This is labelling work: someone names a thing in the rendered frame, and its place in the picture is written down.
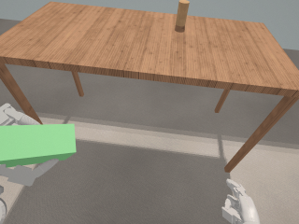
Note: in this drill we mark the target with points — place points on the robot right hand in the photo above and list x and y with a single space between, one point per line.
240 210

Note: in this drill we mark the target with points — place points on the table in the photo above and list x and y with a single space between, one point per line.
119 42

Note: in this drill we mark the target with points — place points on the sponge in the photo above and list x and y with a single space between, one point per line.
33 144

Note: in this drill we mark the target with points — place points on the robot left hand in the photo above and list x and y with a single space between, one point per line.
21 174

